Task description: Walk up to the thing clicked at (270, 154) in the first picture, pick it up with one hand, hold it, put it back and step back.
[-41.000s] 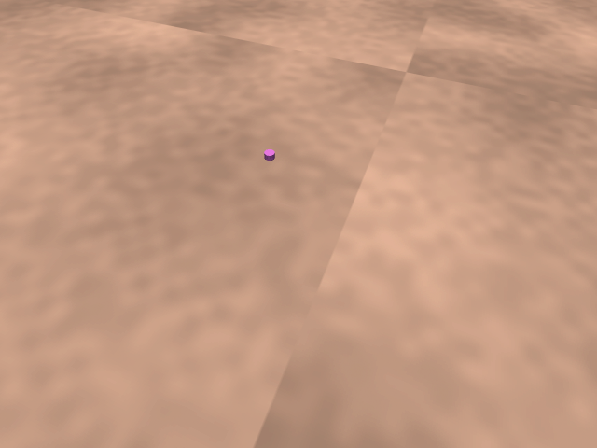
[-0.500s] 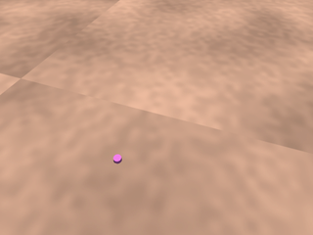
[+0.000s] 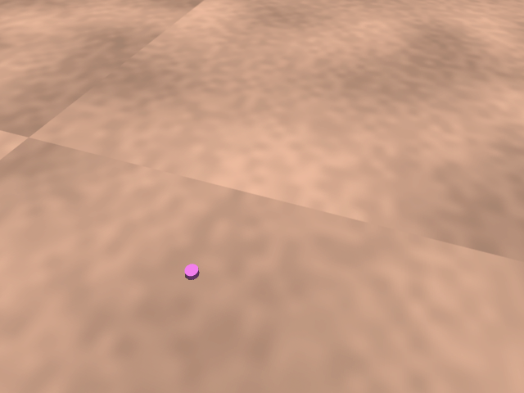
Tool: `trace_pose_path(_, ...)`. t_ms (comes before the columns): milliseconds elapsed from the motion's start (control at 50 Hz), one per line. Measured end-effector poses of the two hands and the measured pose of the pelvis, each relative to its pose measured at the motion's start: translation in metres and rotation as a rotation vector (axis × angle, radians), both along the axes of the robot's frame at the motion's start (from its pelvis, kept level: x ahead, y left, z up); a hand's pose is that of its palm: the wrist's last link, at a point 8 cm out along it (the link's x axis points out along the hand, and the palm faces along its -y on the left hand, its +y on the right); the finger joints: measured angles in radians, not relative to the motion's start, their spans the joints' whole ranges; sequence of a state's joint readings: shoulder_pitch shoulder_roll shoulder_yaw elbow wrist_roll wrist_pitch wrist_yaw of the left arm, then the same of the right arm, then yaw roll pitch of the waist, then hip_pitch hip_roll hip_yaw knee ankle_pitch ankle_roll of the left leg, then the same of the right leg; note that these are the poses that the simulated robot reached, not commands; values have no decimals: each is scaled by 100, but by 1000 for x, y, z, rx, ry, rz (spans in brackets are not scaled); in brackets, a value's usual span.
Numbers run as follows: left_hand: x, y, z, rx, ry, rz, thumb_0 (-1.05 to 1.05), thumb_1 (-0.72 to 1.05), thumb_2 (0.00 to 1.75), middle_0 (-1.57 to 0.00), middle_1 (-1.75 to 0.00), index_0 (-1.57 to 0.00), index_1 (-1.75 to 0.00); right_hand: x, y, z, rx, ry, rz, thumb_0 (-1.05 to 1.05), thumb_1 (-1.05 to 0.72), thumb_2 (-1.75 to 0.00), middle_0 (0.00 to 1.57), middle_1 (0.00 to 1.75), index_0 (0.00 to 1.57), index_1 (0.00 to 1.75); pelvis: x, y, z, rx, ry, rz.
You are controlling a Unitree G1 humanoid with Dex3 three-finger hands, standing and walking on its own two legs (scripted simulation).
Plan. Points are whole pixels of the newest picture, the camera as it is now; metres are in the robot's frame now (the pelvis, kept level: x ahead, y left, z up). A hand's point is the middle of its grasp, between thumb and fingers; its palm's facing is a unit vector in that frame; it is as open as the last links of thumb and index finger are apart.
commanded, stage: walk up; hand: left
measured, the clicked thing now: (192, 271) +0.71 +0.27 -0.77
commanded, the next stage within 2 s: none
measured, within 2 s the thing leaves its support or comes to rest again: neither
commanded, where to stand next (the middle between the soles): +0.33 +0.02 m, yaw +2 degrees
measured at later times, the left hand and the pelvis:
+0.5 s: hand (68, 380) +0.18 +0.33 -0.16, palm faces -0.07 -0.94 -0.33, open 7.4 cm; pelvis +0.12 +0.05 -0.01, yaw -1 degrees
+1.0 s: hand (138, 276) +0.37 +0.26 -0.16, palm faces -0.06 -0.93 -0.36, open 7.4 cm; pelvis +0.29 +0.00 -0.02, yaw -2 degrees
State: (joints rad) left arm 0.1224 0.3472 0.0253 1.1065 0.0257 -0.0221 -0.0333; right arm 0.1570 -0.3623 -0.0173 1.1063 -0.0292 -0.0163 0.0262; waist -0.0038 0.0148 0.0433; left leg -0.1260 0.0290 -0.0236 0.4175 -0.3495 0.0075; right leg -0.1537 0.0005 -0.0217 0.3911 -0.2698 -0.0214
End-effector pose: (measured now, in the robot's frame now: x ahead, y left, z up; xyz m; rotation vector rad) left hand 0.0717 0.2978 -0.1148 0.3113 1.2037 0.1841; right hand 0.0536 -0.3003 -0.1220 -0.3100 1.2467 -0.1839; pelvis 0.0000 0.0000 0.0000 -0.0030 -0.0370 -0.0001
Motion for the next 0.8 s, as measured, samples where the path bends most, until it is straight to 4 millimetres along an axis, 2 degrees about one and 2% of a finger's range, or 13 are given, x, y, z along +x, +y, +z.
trace_pose_path(100, -9, 20, 1, 8, -25, 45, 0, 90, 90, -20, -30, -21, -30, 12, -3, 7, -34, 12, 33, 1, -90, -89, 20, 30, 21, 30, 14, 10, -2, 1, 2, 18)
trace_pose_path(200, -24, 55, -10, 14, 54, 76, 0, 90, 90, -20, -30, -21, -30, 41, 7, 16, -78, -27, 55, 1, -90, -89, 20, 30, 21, 30, 32, 33, -9, -28, -15, 21)
trace_pose_path(240, -20, 70, -21, 19, 90, 72, 0, 90, 90, -20, -30, -21, -30, 49, 12, 16, -102, -63, 44, 1, -90, -89, 20, 30, 21, 30, 42, 43, -17, -16, -22, 14)
trace_pose_path(280, -9, 79, -27, 26, 115, 58, 0, 90, 90, -20, -30, -21, -30, 48, 18, 16, -119, -80, 20, 1, -90, -89, 20, 30, 21, 30, 52, 49, -21, -2, -22, 5)
trace_pose_path(400, 48, 81, -18, 2, 63, 7, 1, 90, 90, -20, -30, -20, -30, 45, 33, 25, -103, -31, -43, 1, -90, -89, 20, 30, 21, 30, 88, 55, -9, 3, -31, -2)
trace_pose_path(520, 113, 73, -6, 4, 32, -49, 0, 90, 90, -20, -30, -20, -30, 68, 33, 20, -70, -16, -61, 1, -90, -89, 21, 30, 21, 30, 130, 49, -7, 16, -33, -21)
trace_pose_path(620, 182, 52, -2, 25, -7, -98, 1, 90, 90, -20, -30, -20, -30, 105, 17, 0, -40, -15, -67, 1, -89, -89, 21, 30, 21, 30, 172, 32, -17, 34, -22, -42)
trace_pose_path(700, 239, 26, -1, 49, -88, -110, 0, 90, 90, -20, -30, -20, -30, 145, -1, -23, -23, -5, -62, 1, -90, -89, 21, 30, 21, 30, 205, 13, -30, 2, -20, -29)
trace_pose_path(740, 258, 13, 3, 42, -141, -109, 0, 90, 90, -20, -30, -20, -30, 168, -4, -25, -10, -6, -40, 1, -90, -89, 20, 30, 21, 30, 217, 5, -28, 16, -26, -26)
trace_pose_path(800, 273, -1, 13, 28, -169, -88, 0, 90, 90, -20, -30, -21, -30, 206, -9, -17, -1, -38, -9, 1, -90, -89, 20, 30, 21, 30, 236, 0, -19, 34, -27, -32)
